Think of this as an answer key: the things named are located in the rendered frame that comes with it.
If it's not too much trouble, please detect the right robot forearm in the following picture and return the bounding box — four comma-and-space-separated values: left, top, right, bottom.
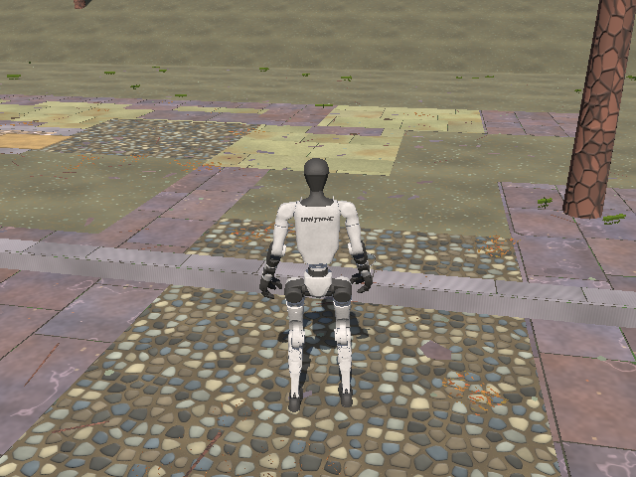
353, 240, 371, 277

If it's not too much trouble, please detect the left robot hand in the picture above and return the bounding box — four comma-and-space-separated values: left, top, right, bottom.
259, 277, 282, 299

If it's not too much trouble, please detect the humanoid robot torso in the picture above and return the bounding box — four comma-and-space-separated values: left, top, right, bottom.
294, 196, 341, 298

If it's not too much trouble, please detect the robot right upper arm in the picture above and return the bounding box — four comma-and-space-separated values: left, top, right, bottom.
338, 201, 364, 255

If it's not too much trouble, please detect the robot left upper arm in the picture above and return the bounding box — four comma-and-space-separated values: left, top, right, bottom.
271, 202, 296, 257

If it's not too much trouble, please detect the right robot shin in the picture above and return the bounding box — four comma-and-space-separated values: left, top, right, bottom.
337, 328, 352, 394

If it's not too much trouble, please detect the left robot forearm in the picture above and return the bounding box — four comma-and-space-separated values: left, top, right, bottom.
261, 242, 281, 281

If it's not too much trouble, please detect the right robot hand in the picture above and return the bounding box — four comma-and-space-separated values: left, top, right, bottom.
350, 273, 373, 293

